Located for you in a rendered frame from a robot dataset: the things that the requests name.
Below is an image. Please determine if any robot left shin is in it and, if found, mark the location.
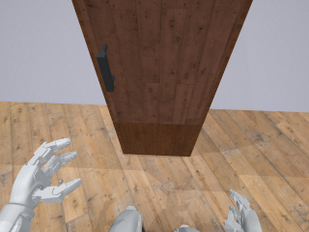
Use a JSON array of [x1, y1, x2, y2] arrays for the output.
[[126, 206, 136, 211]]

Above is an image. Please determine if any right robot hand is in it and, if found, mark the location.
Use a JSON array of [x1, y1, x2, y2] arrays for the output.
[[224, 189, 263, 232]]

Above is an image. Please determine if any robot left thigh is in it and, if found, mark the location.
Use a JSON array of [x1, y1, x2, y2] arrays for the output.
[[108, 209, 143, 232]]

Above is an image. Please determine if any left robot hand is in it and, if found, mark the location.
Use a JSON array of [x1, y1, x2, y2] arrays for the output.
[[9, 138, 83, 210]]

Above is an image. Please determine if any robot left forearm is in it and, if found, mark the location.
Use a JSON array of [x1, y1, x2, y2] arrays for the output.
[[0, 203, 35, 232]]

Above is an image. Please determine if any cupboard door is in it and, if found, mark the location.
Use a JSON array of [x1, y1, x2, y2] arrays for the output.
[[77, 0, 247, 126]]

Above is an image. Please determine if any handle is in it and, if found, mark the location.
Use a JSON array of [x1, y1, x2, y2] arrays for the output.
[[96, 43, 115, 93]]

